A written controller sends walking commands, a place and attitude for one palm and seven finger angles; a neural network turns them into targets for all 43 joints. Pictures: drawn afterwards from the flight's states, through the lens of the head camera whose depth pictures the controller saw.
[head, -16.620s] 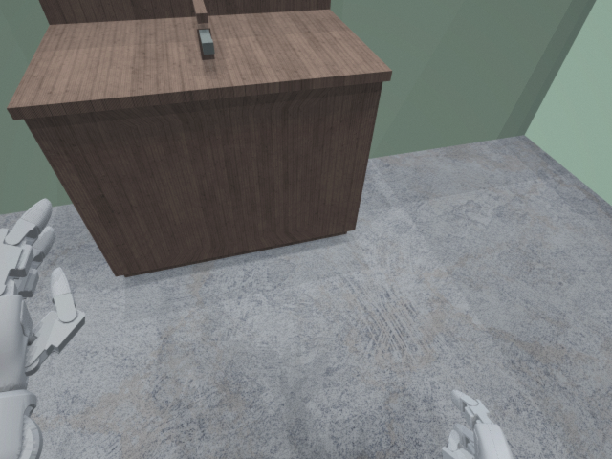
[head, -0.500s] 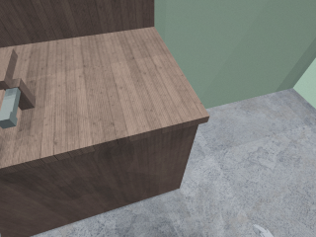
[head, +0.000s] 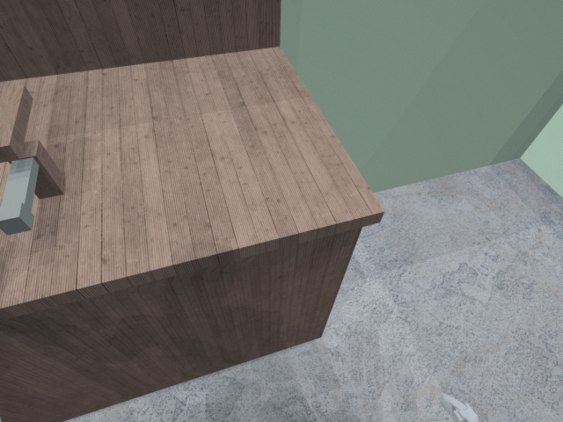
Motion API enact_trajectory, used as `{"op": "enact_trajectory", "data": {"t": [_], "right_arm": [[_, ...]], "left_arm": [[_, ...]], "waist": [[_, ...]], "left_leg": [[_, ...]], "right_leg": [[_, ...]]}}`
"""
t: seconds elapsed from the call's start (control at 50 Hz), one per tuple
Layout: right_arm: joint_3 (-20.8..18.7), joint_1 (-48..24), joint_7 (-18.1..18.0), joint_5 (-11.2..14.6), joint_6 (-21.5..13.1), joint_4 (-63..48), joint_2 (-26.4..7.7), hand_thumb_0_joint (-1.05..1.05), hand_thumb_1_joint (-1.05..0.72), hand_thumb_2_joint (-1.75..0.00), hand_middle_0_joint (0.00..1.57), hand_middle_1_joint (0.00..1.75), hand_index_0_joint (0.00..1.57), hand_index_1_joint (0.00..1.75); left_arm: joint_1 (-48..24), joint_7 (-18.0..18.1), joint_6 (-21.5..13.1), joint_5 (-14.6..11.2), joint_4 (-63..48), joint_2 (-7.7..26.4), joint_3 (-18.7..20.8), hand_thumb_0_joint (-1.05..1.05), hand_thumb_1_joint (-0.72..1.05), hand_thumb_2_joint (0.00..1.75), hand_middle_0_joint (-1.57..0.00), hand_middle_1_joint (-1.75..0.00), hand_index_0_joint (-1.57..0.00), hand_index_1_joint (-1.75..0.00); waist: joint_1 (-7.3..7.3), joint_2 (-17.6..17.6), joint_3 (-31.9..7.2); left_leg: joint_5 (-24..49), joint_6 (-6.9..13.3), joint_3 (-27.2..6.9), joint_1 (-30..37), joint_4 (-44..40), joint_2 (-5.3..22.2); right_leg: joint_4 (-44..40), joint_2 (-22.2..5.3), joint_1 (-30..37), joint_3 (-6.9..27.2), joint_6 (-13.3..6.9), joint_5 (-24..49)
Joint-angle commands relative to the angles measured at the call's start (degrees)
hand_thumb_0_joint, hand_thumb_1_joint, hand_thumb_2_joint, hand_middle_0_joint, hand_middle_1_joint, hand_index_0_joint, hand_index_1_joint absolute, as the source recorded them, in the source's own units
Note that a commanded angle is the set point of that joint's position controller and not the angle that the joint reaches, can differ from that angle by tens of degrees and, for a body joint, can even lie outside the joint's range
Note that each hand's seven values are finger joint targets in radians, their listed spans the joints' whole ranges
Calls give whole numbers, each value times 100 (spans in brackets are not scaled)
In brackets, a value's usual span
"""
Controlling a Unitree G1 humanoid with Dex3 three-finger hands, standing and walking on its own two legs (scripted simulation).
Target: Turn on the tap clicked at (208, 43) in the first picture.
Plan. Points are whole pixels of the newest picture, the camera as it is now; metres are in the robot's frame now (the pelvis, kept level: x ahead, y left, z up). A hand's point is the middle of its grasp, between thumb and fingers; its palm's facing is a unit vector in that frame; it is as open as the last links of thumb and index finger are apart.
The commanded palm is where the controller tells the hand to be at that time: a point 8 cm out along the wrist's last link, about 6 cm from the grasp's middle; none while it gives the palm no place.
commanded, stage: reach beside the lever's end, fingers flat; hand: left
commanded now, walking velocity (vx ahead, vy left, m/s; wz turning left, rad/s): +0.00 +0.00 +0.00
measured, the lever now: (14, 218) +0.32 +0.37 +0.12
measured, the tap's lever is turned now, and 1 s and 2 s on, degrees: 0 9 32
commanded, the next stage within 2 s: push the lever round in 0.16 s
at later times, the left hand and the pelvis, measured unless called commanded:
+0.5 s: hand (4, 237) +0.30 +0.38 +0.10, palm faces +0.59 -0.80 -0.08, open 7.8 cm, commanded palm +0.25 +0.41 +0.11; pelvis +0.00 -0.01 +0.00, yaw +0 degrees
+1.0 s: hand (27, 236) +0.30 +0.35 +0.11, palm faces +0.59 -0.80 -0.07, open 7.7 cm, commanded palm +0.25 +0.37 +0.11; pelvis -0.01 -0.02 +0.00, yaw +1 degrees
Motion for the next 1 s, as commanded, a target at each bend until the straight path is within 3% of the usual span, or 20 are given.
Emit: {"op": "enact_trajectory", "data": {"t": [0.0,0.04,0.08,0.12,0.18,0.22,0.32,0.4,0.42,0.48,0.52,0.6,0.68,0.72,0.76,0.8,0.9,0.92,0.94,0.98], "right_arm": [[-326,-64,-152,65,-253,-568,-957,0,-90,-90,20,30,20,30],[-307,-61,-207,71,-271,-515,-974,0,-90,-90,20,30,20,30],[-297,-57,-248,61,-294,-487,-968,0,-90,-90,20,30,20,30],[-273,-67,-268,53,-329,-455,-935,0,-90,-90,20,30,20,30],[-276,-41,-259,31,-325,-435,-951,0,-90,-90,20,30,20,30],[-280,-70,-225,35,-311,-474,-919,0,-90,-90,20,30,20,30],[-293,-69,-117,43,-246,-613,-906,0,-90,-90,20,30,20,30],[-315,-86,-93,47,-209,-601,-902,0,-90,-90,20,30,20,30],[-313,-80,-103,61,-189,-581,-919,0,-90,-90,20,30,20,30],[-306,-122,-143,68,-185,-550,-923,0,-90,-90,20,30,20,30],[-306,-139,-171,71,-200,-527,-884,0,-90,-90,20,30,20,30],[-309,-153,-211,59,-240,-459,-866,0,-90,-90,20,30,20,30],[-293,-218,-226,64,-273,-443,-853,0,-90,-90,20,30,20,30],[-277,-237,-221,72,-261,-435,-855,0,-90,-90,20,30,20,30],[-271,-255,-225,72,-253,-426,-847,0,-90,-90,20,30,20,30],[-264,-282,-206,66,-276,-459,-816,0,-90,-90,20,30,20,30],[-278,-311,-214,78,-281,-433,-813,0,-90,-90,20,30,20,30],[-264,-339,-212,82,-274,-462,-813,0,-90,-90,20,30,20,30],[-254,-372,-212,87,-287,-461,-793,0,-90,-90,20,30,20,30],[-272,-385,-223,84,-306,-456,-773,0,-90,-90,20,30,20,30]], "left_arm": [[-1662,-82,-252,-98,-1243,2025,138,0,90,90,-15,-15,-15,-15],[-1905,-89,-168,-43,-1032,2004,4,0,90,90,-15,-15,-15,-15],[-2370,-51,-229,66,-1262,2103,-92,0,90,90,-15,-15,-15,-15],[-2498,-13,-264,99,-1214,1875,-344,0,90,90,-15,-15,-15,-15],[-2282,71,-325,120,-1082,2150,-52,0,90,90,-15,-15,-15,-15],[-2007,85,-296,89,-1050,2138,30,0,90,90,-15,-15,-15,-15],[-1334,152,-170,19,-1098,2126,246,0,90,90,-15,-15,-15,-15],[-1414,198,-183,-6,-1282,1997,177,0,90,90,-15,-15,-15,-15],[-1357,201,-166,-17,-1090,2038,236,0,90,90,-15,-15,-15,-15],[-1841,197,-246,25,-1303,2125,169,0,90,90,-15,-15,-15,-15],[-1919,201,-285,53,-1423,1855,-112,0,90,90,-15,-15,-15,-15],[-1863,279,-301,58,-1483,1677,-252,0,90,90,-15,-15,-15,-15],[-1950,408,-316,83,-1554,1786,-167,0,90,90,-15,-15,-15,-15],[-1725,456,-265,88,-1319,1811,-88,0,90,90,-15,-15,-15,-15],[-1865,479,-273,130,-1371,1908,-49,0,90,90,-15,-15,-15,-15],[-1936,482,-299,133,-1502,1638,-289,0,90,90,-15,-15,-15,-15],[-1794,528,-293,103,-1459,1613,-241,0,90,90,-15,-15,-15,-15],[-1807,539,-280,117,-1514,1586,-289,0,90,90,-15,-15,-15,-15],[-1961,550,-267,124,-1594,1396,-486,0,90,90,-15,-15,-15,-15],[-1942,635,-238,134,-1702,1295,-526,0,90,90,-15,-15,-15,-15]], "waist": [[19,802,-1154],[-60,665,-1005],[-86,840,-1210],[-117,861,-1191],[20,715,-1483],[119,850,-1591],[258,667,-1614],[136,604,-1483],[108,415,-1304],[44,626,-1345],[-6,770,-1359],[6,625,-1403],[43,616,-1402],[57,436,-1248],[46,597,-1246],[39,672,-1331],[36,469,-1298],[57,572,-1280],[-19,565,-1215],[15,574,-1287]], "left_leg": [[2019,-180,-317,703,-663,-125],[1771,-164,-342,647,-681,-124],[1777,-189,-374,793,-672,-121],[1728,-237,-427,893,-689,-102],[2045,-231,-395,862,-648,-118],[2252,-232,-344,880,-630,-124],[2687,-161,-266,756,-603,-121],[2486,-88,-189,699,-581,-113],[2238,-60,-184,546,-599,-122],[1972,-32,-161,551,-620,-135],[1952,-32,-154,687,-624,-134],[1919,-28,-173,720,-661,-130],[1708,-8,-162,650,-720,-136],[1599,12,-131,498,-730,-139],[1568,25,-108,491,-708,-140],[1665,15,-108,596,-725,-145],[1674,19,-97,587,-714,-126],[1655,9,-103,569,-738,-131],[1614,13,-106,623,-743,-130],[1627,11,-107,692,-750,-124]], "right_leg": [[-236,236,457,59,-153,1267],[-271,229,327,50,-157,1117],[-256,210,305,67,-170,1077],[-266,218,224,49,-181,994],[-227,203,524,56,-184,1289],[-220,200,686,64,-182,1475],[-206,204,986,69,-139,1902],[-220,213,941,112,-111,1964],[-247,219,895,114,-106,1840],[-269,191,873,176,-115,1699],[-285,201,800,182,-124,1635],[-312,186,886,184,-120,1662],[-359,163,983,215,-112,1541],[-379,154,1016,224,-97,1514],[-378,146,1019,255,-99,1507],[-375,145,1051,245,-106,1598],[-375,149,1076,246,-93,1664],[-371,136,1076,245,-101,1638],[-394,141,991,235,-96,1592],[-404,140,1003,231,-97,1574]]}}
